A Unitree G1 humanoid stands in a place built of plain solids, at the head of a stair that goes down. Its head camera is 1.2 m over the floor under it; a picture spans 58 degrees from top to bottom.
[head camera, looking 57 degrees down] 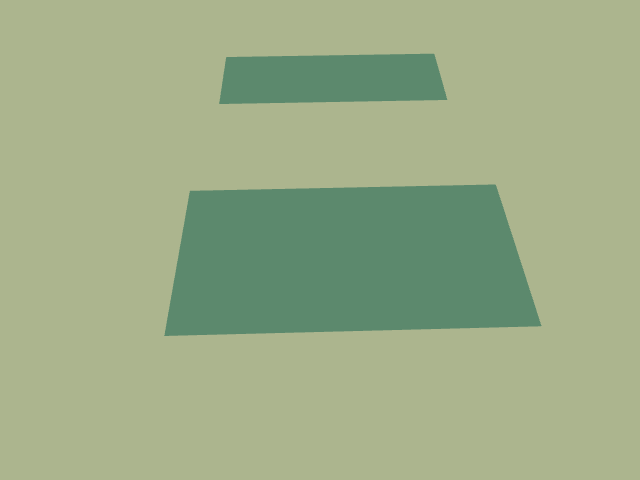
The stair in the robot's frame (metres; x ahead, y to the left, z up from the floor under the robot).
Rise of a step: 0.10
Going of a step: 0.58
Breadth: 1.20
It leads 2 degrees to the left of straight ahead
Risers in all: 5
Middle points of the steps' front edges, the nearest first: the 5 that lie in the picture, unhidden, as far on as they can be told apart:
0.47 -0.11 0.00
1.09 -0.09 -0.10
1.72 -0.08 -0.21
2.25 -0.06 -0.31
2.78 -0.05 -0.41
